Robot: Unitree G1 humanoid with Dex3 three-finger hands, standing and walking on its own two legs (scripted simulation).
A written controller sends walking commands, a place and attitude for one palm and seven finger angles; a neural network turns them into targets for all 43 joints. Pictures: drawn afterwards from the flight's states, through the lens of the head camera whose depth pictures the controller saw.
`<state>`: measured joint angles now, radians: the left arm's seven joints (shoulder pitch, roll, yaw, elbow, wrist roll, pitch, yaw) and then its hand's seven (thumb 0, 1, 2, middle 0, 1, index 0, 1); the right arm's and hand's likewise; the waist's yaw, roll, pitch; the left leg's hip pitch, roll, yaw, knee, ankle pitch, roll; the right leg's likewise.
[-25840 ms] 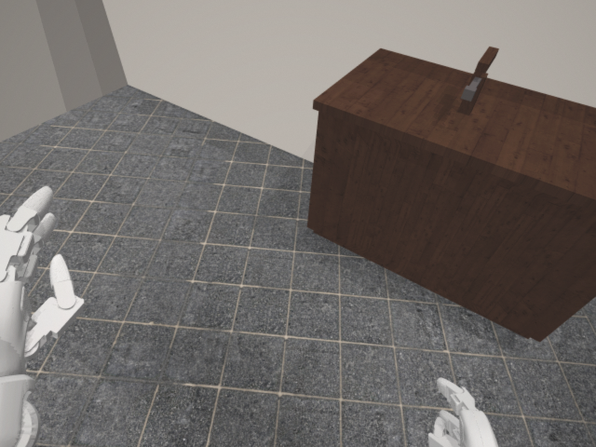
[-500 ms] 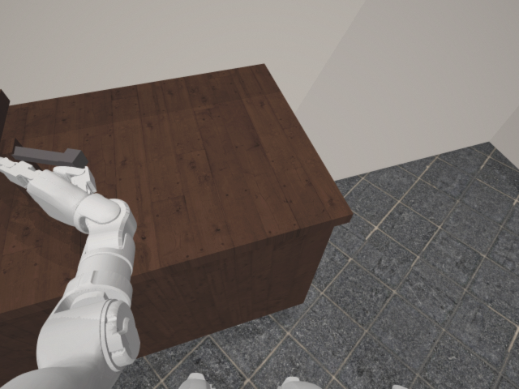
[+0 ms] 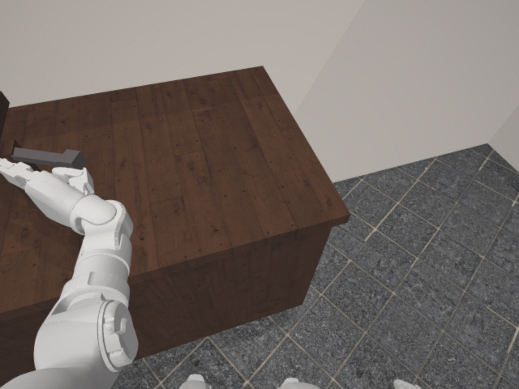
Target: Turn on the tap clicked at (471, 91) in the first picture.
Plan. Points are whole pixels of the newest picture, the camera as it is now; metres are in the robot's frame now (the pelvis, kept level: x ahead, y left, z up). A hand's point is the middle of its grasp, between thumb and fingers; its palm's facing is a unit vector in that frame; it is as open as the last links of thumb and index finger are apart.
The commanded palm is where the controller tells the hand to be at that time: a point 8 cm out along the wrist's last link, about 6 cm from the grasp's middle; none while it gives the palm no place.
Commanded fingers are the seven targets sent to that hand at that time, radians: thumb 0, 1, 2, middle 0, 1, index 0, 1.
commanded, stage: push the lever round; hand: left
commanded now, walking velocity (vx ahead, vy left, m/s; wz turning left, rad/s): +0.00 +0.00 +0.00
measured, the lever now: (72, 162) +0.47 +0.29 +0.08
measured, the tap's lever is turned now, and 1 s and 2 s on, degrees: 62 62 62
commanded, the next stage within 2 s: none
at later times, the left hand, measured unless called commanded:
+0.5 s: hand (85, 175) +0.44 +0.26 +0.09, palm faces +0.86 -0.51 -0.06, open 8.6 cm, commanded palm +0.44 +0.28 +0.08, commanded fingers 0.00 0.90 0.90 -0.15 -0.15 -0.15 -0.15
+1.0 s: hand (85, 174) +0.44 +0.26 +0.09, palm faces +0.86 -0.50 -0.05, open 8.6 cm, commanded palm +0.44 +0.28 +0.08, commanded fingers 0.00 0.90 0.90 -0.15 -0.15 -0.15 -0.15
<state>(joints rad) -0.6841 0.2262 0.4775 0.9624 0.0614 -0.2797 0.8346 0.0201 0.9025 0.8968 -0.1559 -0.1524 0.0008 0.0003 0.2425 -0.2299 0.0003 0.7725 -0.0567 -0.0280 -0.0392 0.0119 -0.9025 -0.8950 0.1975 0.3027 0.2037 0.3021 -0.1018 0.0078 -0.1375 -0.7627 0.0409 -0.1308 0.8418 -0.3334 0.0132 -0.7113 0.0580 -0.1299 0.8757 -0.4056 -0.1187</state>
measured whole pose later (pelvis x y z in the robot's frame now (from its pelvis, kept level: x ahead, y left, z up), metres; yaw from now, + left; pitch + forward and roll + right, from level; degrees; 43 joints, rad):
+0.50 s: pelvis -0.01 +0.01 +0.00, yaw -1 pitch +13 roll +0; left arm -0.70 0.24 0.48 0.98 0.07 -0.27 0.84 0.02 0.90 0.90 -0.16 -0.15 0.00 0.00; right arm 0.26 -0.23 0.00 0.78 -0.05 -0.02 -0.04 0.01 -0.90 -0.89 0.20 0.30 0.20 0.30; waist -0.11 0.01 -0.14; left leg -0.78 0.04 -0.13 0.86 -0.33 0.01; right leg -0.73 0.06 -0.12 0.88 -0.39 -0.11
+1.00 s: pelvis -0.01 +0.01 +0.00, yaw -1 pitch +13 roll +0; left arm -0.69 0.22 0.48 0.98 0.08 -0.29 0.87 0.02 0.90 0.90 -0.16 -0.15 0.00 0.00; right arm 0.25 -0.22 0.01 0.77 -0.06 -0.02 -0.05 0.01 -0.90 -0.89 0.20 0.30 0.20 0.30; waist -0.11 0.01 -0.14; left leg -0.77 0.04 -0.13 0.86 -0.34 0.01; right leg -0.72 0.06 -0.11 0.88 -0.39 -0.10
